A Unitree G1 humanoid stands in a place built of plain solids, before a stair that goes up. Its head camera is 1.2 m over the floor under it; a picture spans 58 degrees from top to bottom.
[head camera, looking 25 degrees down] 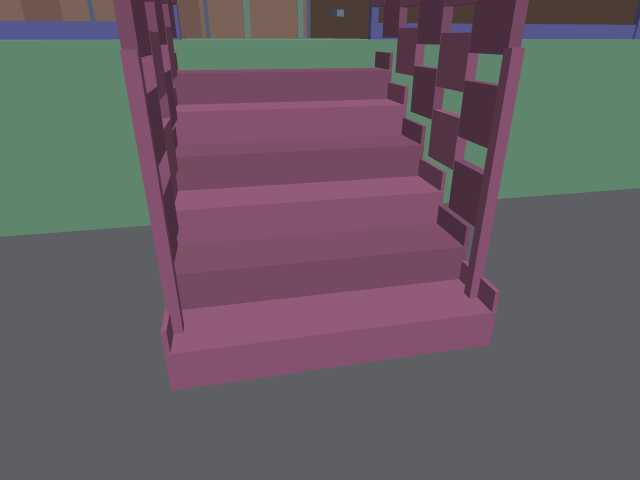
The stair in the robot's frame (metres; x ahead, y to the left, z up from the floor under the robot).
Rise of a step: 0.17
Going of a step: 0.28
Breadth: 1.32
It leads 12 degrees to the left of straight ahead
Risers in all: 7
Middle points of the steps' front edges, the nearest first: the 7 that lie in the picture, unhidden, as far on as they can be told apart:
1.37 -0.09 0.17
1.64 -0.03 0.34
1.92 0.03 0.51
2.19 0.08 0.68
2.46 0.14 0.85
2.74 0.20 1.02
3.01 0.26 1.19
